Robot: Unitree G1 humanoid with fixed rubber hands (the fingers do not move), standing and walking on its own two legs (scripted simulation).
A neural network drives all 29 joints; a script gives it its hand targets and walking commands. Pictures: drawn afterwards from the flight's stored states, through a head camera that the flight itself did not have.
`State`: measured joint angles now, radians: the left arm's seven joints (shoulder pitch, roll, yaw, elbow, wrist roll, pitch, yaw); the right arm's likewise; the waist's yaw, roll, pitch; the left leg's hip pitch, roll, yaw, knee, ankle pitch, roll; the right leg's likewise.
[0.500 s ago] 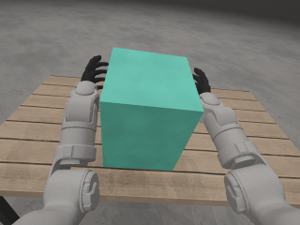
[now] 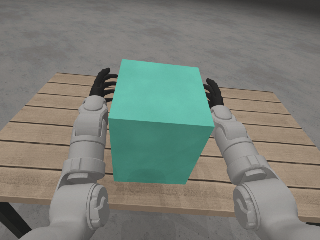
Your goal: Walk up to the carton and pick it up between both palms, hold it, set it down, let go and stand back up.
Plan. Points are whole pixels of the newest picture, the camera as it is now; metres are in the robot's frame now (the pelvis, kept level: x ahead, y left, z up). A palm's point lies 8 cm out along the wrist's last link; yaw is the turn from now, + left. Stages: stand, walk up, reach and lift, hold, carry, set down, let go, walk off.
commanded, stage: set down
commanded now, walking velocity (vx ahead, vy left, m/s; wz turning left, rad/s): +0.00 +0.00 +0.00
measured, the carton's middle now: (155, 125) +0.38 +0.02 +0.13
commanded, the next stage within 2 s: none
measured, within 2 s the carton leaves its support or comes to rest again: rests again in 1.70 s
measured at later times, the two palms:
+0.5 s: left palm (108, 107) +0.40 +0.14 +0.17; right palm (219, 120) +0.38 -0.15 +0.15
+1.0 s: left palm (108, 117) +0.40 +0.15 +0.14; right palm (214, 128) +0.38 -0.14 +0.12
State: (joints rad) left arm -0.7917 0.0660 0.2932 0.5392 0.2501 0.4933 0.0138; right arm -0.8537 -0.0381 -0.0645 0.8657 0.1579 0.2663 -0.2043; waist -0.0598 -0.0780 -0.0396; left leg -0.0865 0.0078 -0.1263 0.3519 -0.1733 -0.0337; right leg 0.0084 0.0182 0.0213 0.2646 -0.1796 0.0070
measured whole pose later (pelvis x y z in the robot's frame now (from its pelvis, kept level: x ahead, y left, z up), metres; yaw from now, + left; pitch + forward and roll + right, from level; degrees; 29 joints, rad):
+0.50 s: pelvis +0.00 +0.00 +0.00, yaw -2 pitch -4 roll -1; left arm -0.72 0.02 0.29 0.56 0.25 0.42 0.04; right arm -0.76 -0.05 -0.04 0.82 0.14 0.23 -0.20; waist -0.04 -0.04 -0.03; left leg -0.09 0.02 -0.09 0.34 -0.18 -0.03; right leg -0.01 0.02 0.05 0.26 -0.18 0.01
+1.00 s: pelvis +0.01 +0.00 +0.00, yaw -1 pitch -3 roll -1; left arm -0.70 0.02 0.29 0.65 0.25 0.30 0.04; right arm -0.71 0.01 -0.15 0.88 0.01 0.13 -0.17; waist -0.04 -0.06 -0.04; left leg -0.12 0.02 -0.09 0.33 -0.17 -0.03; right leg -0.04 0.01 0.03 0.26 -0.18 0.01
